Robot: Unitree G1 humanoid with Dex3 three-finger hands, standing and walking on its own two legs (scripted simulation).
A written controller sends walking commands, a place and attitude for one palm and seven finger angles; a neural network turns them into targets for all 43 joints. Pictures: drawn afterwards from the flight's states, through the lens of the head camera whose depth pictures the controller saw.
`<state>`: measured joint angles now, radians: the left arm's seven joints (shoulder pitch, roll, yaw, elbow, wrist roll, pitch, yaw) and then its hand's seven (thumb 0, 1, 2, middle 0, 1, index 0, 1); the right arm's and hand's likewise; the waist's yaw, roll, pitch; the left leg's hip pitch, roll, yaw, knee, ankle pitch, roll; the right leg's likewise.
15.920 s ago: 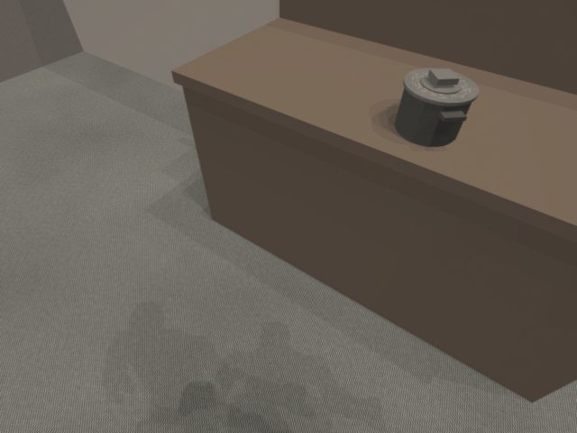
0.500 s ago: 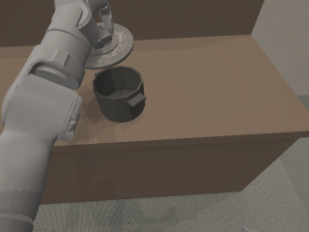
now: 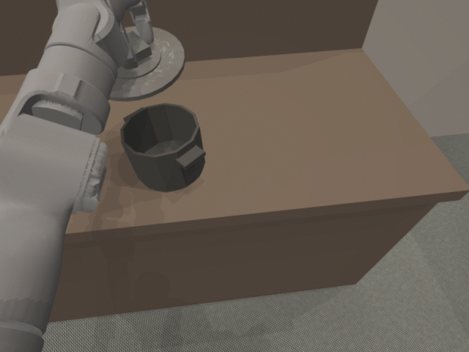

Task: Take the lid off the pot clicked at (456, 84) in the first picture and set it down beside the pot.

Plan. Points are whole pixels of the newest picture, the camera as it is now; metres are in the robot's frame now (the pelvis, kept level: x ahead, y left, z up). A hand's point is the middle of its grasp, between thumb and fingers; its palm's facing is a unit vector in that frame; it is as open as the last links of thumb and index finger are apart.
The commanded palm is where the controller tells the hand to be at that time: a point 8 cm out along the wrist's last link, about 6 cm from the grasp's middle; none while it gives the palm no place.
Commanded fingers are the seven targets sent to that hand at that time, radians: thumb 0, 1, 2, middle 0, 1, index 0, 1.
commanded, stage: move the lid sideways beside the pot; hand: left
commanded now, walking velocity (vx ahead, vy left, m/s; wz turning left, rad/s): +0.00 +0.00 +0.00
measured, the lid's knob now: (128, 49) +0.54 +0.12 +0.25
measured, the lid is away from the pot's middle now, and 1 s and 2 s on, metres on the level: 0.02 0.15 0.25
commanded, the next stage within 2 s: none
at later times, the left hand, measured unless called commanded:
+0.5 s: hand (56, 56) +0.48 +0.20 +0.27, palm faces -0.24 -0.05 -0.97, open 8.0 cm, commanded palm +0.50 +0.19 +0.34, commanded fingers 0.00 0.53 0.98 -0.77 -1.09 -0.81 -1.08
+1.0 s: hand (25, 51) +0.49 +0.24 +0.28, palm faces -0.23 -0.11 -0.97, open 7.9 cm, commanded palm +0.50 +0.24 +0.34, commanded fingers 0.00 0.53 0.98 -0.77 -1.09 -0.81 -1.08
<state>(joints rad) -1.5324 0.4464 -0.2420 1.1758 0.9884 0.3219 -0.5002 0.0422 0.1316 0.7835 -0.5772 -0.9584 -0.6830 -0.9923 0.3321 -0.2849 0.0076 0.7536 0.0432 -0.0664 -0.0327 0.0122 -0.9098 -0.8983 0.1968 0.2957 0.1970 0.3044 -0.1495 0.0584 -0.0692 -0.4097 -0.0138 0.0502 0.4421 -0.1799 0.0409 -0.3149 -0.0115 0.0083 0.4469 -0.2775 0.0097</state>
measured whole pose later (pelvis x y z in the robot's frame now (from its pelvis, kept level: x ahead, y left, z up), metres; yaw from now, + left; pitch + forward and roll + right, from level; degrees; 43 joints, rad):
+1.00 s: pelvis -0.01 +0.01 +0.00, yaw +0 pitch +8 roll -1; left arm -1.49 0.69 -0.21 1.16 1.03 0.22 -0.56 0.04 0.13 0.78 -0.58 -0.96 -0.69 -1.00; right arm 0.36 -0.30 0.01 0.75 0.06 0.02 -0.03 0.01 -0.91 -0.90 0.20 0.30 0.20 0.30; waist -0.15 0.04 -0.05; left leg -0.42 -0.02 0.04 0.47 -0.18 0.06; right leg -0.30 -0.01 0.00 0.43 -0.26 0.02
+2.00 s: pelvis +0.00 +0.01 +0.00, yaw +1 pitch +9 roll -2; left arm -1.43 0.89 -0.20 1.10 1.03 0.12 -0.63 0.04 0.14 0.78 -0.57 -0.96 -0.69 -1.00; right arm 0.33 -0.31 0.02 0.75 0.09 0.08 -0.06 0.01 -0.91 -0.90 0.20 0.30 0.20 0.30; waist -0.12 0.03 -0.01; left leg -0.46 0.00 0.02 0.51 -0.21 0.05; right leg -0.30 0.00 -0.02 0.40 -0.26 0.02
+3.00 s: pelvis +0.01 +0.01 +0.00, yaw +0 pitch +10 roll -2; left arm -1.45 0.91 -0.14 1.26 1.04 0.14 -0.59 0.04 0.15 0.78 -0.57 -0.96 -0.68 -1.00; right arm 0.35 -0.30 0.03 0.74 0.09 0.04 -0.06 0.01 -0.91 -0.90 0.20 0.30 0.20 0.30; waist -0.17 0.03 -0.02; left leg -0.49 0.01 0.04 0.54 -0.24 0.05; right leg -0.33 0.02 0.00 0.42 -0.27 0.02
